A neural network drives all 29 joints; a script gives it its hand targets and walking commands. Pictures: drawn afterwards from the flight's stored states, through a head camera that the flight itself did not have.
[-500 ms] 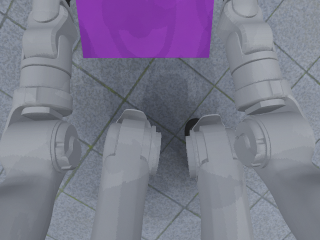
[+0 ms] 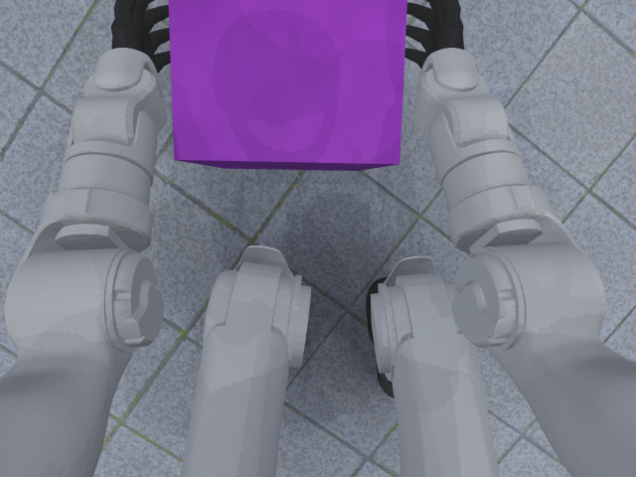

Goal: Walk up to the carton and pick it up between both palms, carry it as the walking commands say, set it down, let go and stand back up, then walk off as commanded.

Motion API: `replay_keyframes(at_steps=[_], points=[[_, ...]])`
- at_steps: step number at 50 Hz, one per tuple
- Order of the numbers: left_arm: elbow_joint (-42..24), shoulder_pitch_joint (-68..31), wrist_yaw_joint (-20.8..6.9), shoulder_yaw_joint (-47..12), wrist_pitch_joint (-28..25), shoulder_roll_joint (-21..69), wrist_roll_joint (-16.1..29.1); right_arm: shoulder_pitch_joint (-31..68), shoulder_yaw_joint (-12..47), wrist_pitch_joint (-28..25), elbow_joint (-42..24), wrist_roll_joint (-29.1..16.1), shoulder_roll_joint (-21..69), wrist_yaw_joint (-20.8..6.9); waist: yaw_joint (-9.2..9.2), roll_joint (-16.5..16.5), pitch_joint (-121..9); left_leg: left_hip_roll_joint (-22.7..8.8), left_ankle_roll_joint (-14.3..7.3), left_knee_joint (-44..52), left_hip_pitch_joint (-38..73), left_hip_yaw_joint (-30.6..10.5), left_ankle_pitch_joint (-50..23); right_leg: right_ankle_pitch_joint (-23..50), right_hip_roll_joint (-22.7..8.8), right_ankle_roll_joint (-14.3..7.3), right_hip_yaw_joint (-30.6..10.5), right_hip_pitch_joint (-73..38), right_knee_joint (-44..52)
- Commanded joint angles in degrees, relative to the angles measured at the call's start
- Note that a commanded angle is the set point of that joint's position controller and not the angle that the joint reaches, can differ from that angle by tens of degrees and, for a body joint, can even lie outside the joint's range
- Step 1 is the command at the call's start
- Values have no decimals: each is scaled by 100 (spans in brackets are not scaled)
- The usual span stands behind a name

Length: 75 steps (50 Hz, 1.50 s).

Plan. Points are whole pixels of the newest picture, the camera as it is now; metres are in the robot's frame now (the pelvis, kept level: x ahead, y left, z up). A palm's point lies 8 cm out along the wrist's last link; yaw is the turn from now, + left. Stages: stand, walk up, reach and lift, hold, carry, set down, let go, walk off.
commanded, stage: set down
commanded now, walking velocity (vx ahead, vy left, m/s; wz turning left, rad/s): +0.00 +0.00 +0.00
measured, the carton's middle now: (291, 83) +0.51 +0.08 -0.24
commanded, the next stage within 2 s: none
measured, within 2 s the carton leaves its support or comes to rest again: rests again in 0.84 s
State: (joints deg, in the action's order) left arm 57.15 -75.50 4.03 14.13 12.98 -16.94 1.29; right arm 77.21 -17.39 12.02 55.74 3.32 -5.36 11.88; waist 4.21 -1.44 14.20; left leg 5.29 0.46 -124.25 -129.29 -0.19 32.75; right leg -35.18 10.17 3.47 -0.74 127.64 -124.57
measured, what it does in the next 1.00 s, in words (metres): stands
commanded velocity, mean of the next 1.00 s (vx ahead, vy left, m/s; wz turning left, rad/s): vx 0.00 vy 0.00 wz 0.00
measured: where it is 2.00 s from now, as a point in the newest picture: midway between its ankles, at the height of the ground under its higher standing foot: (330, 351)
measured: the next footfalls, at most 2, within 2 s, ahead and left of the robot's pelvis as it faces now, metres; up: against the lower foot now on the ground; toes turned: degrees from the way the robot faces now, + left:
none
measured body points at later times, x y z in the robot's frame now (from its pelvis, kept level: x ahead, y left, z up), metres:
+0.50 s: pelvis -0.01 -0.01 -0.01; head +0.35 +0.02 +0.26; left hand +0.50 +0.24 -0.18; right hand +0.55 -0.06 -0.17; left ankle +0.11 +0.11 -0.34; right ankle +0.10 -0.11 -0.34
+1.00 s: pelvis -0.01 +0.00 -0.02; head +0.35 +0.02 +0.26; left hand +0.52 +0.23 -0.18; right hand +0.55 -0.08 -0.18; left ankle +0.11 +0.10 -0.34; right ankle +0.10 -0.11 -0.34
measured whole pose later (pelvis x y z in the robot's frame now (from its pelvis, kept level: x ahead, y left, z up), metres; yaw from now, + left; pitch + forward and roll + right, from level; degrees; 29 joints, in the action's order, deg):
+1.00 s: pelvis -0.01 +0.00 -0.02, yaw +1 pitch +33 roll +0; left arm 61.6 -78.5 2.8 14.8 7.5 -17.3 1.8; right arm 80.3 -16.0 8.4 58.6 1.5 -8.8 7.5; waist 4.3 -2.1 20.5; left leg 3.1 -0.3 -127.7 -128.1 1.0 32.9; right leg -35.0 8.1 1.3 0.8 127.0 -128.6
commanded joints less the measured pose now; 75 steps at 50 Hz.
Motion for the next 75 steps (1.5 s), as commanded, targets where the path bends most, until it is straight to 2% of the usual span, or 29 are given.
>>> replay_keyframes(at_steps=[1,3,4,5,7,13,14,15,17,19,24,26,29,30,33,34,35,39,51,55,56,57,58,61,66,68,73,74,75], points=[[-1287,-3709,-1503,-1869,-467,5884,742,3314,2035,-469,-1040,-592,5061,-1650,62,21,-6784,198,61,756,3931,-67,-3332,2257,74,-397,289,-2097,665],[-871,-3435,-1436,-1809,-471,5791,770,3658,2335,-528,-1231,-746,4962,-1593,188,-140,-6854,197,23,740,3986,-89,-3359,2232,7,-362,329,-2195,600],[-1274,-3595,-1388,-1909,-557,5605,810,3613,2438,-514,-1293,-841,5134,-1603,355,-221,-7102,208,12,759,4070,-82,-3475,2330,8,-340,297,-2321,533],[-1155,-3642,-1337,-1949,-551,5546,827,3670,2473,-542,-1318,-860,4992,-1581,260,-182,-7068,197,14,752,4238,-142,-3489,2253,25,-352,339,-2239,494],[-1229,-3742,-1282,-1843,-588,5261,739,3874,2565,-519,-1338,-922,4828,-1563,456,-300,-6854,186,-12,721,3900,-44,-3120,2114,-6,-333,206,-2437,560],[-841,-3757,-1310,-1566,-595,4774,371,3748,2483,-365,-679,-940,4988,-1673,870,-380,-5978,79,-140,848,3246,61,-2246,1702,30,-310,146,-2366,590],[-835,-3807,-1354,-1471,-577,4822,327,3752,2339,-367,-597,-856,4854,-1681,776,-315,-5827,53,-141,818,3109,92,-1999,1506,23,-325,84,-2339,694],[-841,-3883,-1385,-1443,-574,4692,298,3737,2278,-341,-442,-863,4910,-1678,853,-305,-5690,30,-163,810,2884,141,-1734,1324,36,-343,48,-2342,748],[-863,-3966,-1511,-1396,-547,4718,348,3507,2006,-279,-200,-648,4811,-1674,554,-318,-5534,7,-150,800,2572,163,-1537,1344,24,-377,21,-2536,816],[-944,-4157,-1616,-1436,-516,4705,376,3346,1787,-246,66,-484,4787,-1657,425,-233,-5388,-30,-121,738,2210,190,-1387,1430,-9,-424,-70,-2666,817],[-1247,-4350,-1715,-1744,-552,4822,733,3035,1434,-327,57,-185,4616,-1551,-192,71,-5690,8,-14,648,2481,76,-1834,1900,1,-498,25,-2735,649],[-1199,-4361,-1698,-1808,-577,4964,855,2887,1403,-354,197,-121,4659,-1566,-264,44,-5711,49,32,621,2694,60,-2138,2063,-23,-522,39,-2737,588],[-1143,-4068,-1606,-1814,-615,5012,816,2835,1502,-419,-8,-183,4630,-1666,-151,191,-5760,89,57,656,3198,-14,-2528,1998,-7,-530,157,-2303,475],[-1073,-4040,-1580,-1753,-640,4973,794,2814,1532,-405,25,-154,4669,-1710,-127,-75,-5616,89,33,656,3170,-39,-2580,2011,-19,-475,198,-2187,492],[-718,-3614,-1457,-1649,-674,5008,649,3212,1856,-515,-481,-441,4675,-1814,211,-48,-5602,98,-43,649,3564,-128,-2864,1885,-56,-420,223,-1789,386],[-549,-3578,-1410,-1470,-688,4873,610,3244,1964,-502,-475,-445,4606,-1792,284,-374,-5471,105,-61,606,3344,-105,-2677,1837,-93,-386,228,-1975,415],[-581,-3582,-1388,-1432,-685,4836,551,3415,2077,-498,-646,-558,4641,-1859,483,-298,-5380,116,-98,710,3389,-119,-2656,1752,-80,-389,202,-1866,409],[-292,-3203,-1349,-1341,-672,4918,304,3382,2026,-499,-616,-608,4485,-1933,554,-98,-5328,97,-110,711,3470,-156,-2619,1597,-62,-366,219,-1561,346],[-430,-3321,-1166,-964,-757,3085,306,2667,1277,-529,-50,-233,2852,-1414,79,-178,-5203,-18,-22,654,2909,-1,-1795,1387,-170,-332,167,-2205,511],[-198,-2731,-770,-408,-912,1519,154,2415,1054,-704,-195,-275,1369,-1024,334,-141,-5646,-104,35,592,3098,73,-1919,1607,-255,-258,98,-2747,491],[-6,-2393,-587,-185,-988,886,48,2197,999,-728,-89,-335,822,-885,567,-60,-5605,-126,45,575,3073,145,-2013,1711,-304,-223,-3,-2828,499],[168,-2146,-435,-113,-1061,374,174,2116,916,-775,-124,-323,110,-741,382,-179,-5612,-155,49,664,3134,76,-1985,1657,-349,-195,85,-2788,520],[124,-1872,-267,124,-1130,-357,169,1814,854,-814,-199,-307,-474,-574,450,-335,-5718,-176,31,631,3114,84,-2062,1794,-366,-150,13,-3044,580],[284,-1711,3,73,-1282,-1111,423,1755,914,-856,-215,-574,-1147,-290,380,-161,-6160,-278,97,716,3380,3,-2291,2079,-412,-121,-37,-3278,601],[-26,-1834,112,-160,-1386,-1377,791,1754,1186,-907,-201,-1020,-1385,-234,327,-220,-6640,-360,25,629,3624,-98,-2748,2319,-454,-107,-90,-3046,553],[-165,-1749,123,-246,-1412,-1402,872,1635,1231,-936,-374,-1198,-1444,-276,342,3,-7043,-398,1,612,4108,-161,-2991,2289,-452,-154,-66,-2900,486],[-37,-1705,55,-410,-1331,-1309,1044,1754,1229,-972,-535,-1260,-1669,-352,231,166,-6551,-437,7,685,3928,-218,-2772,1893,-503,-215,-32,-2352,578],[-92,-1722,47,-448,-1322,-1299,1051,1667,1202,-953,-386,-1210,-1677,-387,119,128,-6328,-431,28,801,3862,-259,-2596,1673,-533,-228,73,-2144,542],[105,-1661,23,-443,-1291,-1382,1094,1747,1256,-932,-384,-1241,-1697,-408,177,-68,-6291,-456,-7,827,3852,-282,-2462,1573,-560,-201,71,-2209,604]])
